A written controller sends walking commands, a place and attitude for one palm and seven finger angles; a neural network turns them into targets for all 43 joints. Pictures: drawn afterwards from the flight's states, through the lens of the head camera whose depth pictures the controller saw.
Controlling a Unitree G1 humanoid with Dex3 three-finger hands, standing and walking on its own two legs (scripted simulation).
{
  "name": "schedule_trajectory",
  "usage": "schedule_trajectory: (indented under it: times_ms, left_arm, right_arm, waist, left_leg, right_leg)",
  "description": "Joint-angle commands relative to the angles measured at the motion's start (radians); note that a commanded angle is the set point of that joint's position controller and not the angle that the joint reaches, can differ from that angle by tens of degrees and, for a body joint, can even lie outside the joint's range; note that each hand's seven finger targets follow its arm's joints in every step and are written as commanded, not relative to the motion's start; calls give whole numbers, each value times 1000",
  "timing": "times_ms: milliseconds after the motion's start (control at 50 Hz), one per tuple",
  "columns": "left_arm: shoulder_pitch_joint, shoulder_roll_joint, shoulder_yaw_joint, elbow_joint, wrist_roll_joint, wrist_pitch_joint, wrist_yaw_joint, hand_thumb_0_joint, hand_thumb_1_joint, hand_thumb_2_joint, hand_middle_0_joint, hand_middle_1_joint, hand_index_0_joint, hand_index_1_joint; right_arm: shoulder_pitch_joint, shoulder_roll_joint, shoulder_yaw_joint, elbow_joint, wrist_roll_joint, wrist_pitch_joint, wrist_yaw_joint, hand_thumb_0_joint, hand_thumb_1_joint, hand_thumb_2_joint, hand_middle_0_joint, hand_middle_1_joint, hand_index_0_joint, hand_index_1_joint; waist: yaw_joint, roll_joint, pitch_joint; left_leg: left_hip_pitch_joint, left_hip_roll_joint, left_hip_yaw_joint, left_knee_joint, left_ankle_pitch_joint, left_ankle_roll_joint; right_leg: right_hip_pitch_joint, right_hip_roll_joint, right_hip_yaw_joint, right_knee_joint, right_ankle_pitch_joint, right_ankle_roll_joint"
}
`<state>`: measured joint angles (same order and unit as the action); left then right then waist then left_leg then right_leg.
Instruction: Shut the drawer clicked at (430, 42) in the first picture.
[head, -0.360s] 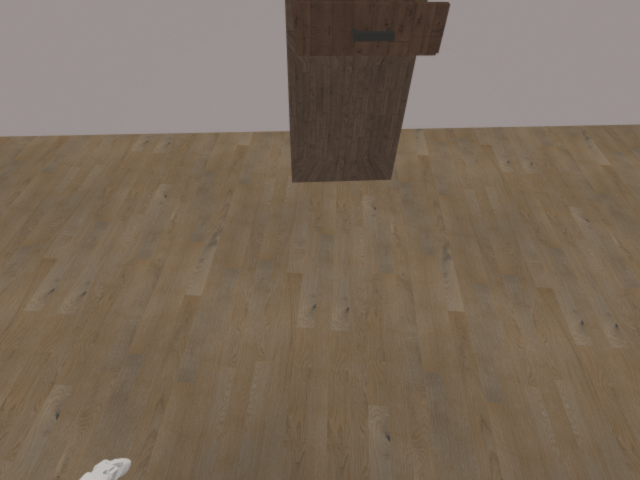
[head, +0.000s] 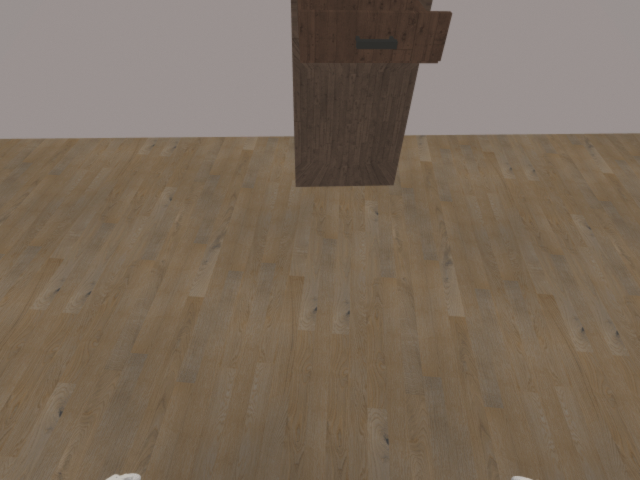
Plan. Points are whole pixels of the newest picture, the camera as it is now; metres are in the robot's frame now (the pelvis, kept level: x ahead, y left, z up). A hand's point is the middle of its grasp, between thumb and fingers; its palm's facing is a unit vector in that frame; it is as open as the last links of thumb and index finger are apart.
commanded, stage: stand and wait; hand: left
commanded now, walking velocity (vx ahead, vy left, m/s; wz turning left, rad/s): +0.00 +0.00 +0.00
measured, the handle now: (375, 41) +1.29 -0.08 +0.04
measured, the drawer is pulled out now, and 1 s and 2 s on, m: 0.28 0.28 0.28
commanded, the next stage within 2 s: look at it before walking up in 0.46 s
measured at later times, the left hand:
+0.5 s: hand out of the picture +0.05 +0.24 -0.15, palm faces -0.02 -0.94 -0.33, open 7.4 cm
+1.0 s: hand out of the picture +0.05 +0.23 -0.15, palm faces -0.02 -0.95 -0.32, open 7.4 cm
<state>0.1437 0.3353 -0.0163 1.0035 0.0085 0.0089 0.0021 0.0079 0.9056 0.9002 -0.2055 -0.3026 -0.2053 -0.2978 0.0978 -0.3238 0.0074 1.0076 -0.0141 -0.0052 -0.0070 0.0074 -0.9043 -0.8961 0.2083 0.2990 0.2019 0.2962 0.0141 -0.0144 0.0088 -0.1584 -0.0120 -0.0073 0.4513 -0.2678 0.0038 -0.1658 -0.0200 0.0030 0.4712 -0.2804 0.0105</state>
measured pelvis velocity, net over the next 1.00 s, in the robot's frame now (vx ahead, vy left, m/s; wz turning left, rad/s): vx -0.02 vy -0.01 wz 0.00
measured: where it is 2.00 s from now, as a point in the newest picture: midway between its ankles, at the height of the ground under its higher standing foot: outside the picture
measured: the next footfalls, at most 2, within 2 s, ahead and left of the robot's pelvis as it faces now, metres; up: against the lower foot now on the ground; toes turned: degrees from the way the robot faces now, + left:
right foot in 1.60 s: +0.11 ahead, -0.16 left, +0.00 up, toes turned -16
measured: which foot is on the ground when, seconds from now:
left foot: down 0.00-1.00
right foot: down 0.00-1.00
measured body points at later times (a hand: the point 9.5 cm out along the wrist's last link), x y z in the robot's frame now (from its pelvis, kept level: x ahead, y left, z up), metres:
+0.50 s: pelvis -0.02 -0.01 +0.00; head -0.03 -0.01 +0.45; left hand +0.06 +0.29 -0.13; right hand +0.05 -0.30 -0.13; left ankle -0.02 +0.12 -0.74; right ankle -0.02 -0.13 -0.74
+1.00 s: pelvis -0.02 -0.01 +0.01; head -0.02 -0.01 +0.46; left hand +0.05 +0.28 -0.13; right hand +0.05 -0.30 -0.13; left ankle -0.02 +0.12 -0.74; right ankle -0.02 -0.13 -0.74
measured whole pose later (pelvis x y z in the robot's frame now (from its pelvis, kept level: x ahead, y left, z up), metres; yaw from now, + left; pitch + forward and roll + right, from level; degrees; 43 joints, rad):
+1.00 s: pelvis -0.02 -0.01 +0.01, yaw +0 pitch -2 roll +0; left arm 0.16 0.34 -0.01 1.09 0.01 0.00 0.00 0.01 0.91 0.90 -0.20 -0.30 -0.20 -0.30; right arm 0.14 -0.33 0.01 1.11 -0.01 -0.01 0.00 0.01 -0.91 -0.90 0.21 0.30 0.20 0.30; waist 0.01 -0.01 0.02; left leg -0.15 0.01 -0.01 0.38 -0.20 -0.01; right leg -0.15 0.00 0.00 0.39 -0.21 -0.01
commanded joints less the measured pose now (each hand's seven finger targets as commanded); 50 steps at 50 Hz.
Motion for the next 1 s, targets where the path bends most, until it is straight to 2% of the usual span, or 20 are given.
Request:
schedule_trajectory:
  times_ms: [0, 160, 240, 540, 700, 720, 820, 980]
  left_arm:
    - [-57, 209, 56, -57, 1, -28, 11, 0, 900, 900, -200, -300, -200, -300]
    - [-49, 212, 53, -23, 0, -30, 9, 0, 900, 900, -200, -300, -200, -300]
    - [-46, 214, 52, -11, 0, -32, 9, 0, 900, 900, -200, -300, -200, -300]
    - [-53, 211, 51, 11, 2, -31, 7, 0, 900, 900, -200, -300, -200, -300]
    - [-45, 206, 50, 13, 2, -32, 7, 0, 900, 900, -200, -300, -200, -300]
    - [-44, 208, 51, 12, 3, -33, 7, 0, 900, 900, -200, -300, -200, -300]
    - [-40, 207, 51, 14, 2, -35, 8, 0, 900, 900, -200, -300, -200, -300]
    - [-35, 205, 49, 23, 1, -35, 8, 0, 900, 900, -200, -300, -200, -300]
  right_arm:
    - [-51, -210, -50, -55, 1, -30, -11, 0, -900, -900, 200, 300, 200, 300]
    - [-38, -212, -45, -18, 4, -27, -9, 0, -900, -900, 200, 300, 200, 300]
    - [-27, -215, -42, -2, 4, -28, -8, 0, -900, -900, 200, 300, 200, 300]
    - [-9, -214, -40, 30, 4, -26, -5, 0, -900, -900, 200, 300, 200, 300]
    - [-8, -211, -39, 34, 4, -28, -4, 0, -900, -900, 200, 300, 200, 300]
    - [-3, -209, -40, 33, 5, -27, -4, 0, -900, -900, 200, 300, 200, 300]
    - [-3, -212, -39, 36, 7, -29, -5, 0, -900, -900, 200, 300, 200, 300]
    - [-6, -212, -39, 39, 6, -29, -7, 0, -900, -900, 200, 300, 200, 300]
  waist:
    - [-12, 16, -67]
    - [-11, 13, -43]
    - [-12, 5, -51]
    - [-12, 3, -2]
    - [-10, 17, -11]
    - [-12, 2, -24]
    - [-11, 13, -38]
    - [-12, 12, -26]
  left_leg:
    - [13, 115, -85, -71, 256, 36]
    - [1, 115, -90, -95, 188, 31]
    - [7, 119, -91, -103, 180, 28]
    - [-17, 118, -99, -131, 123, 23]
    - [-7, 120, -99, -135, 124, 22]
    - [-3, 121, -101, -129, 135, 23]
    - [6, 125, -100, -127, 172, 21]
    - [17, 127, -98, -133, 183, 20]
  right_leg:
    - [28, -97, 80, -75, 250, -43]
    - [22, -102, 97, -111, 192, -46]
    - [25, -102, 100, -121, 181, -47]
    - [-8, -97, 114, -160, 85, -44]
    - [-10, -98, 119, -167, 79, -44]
    - [-2, -98, 117, -165, 90, -44]
    - [15, -99, 109, -155, 148, -44]
    - [12, -100, 106, -159, 170, -42]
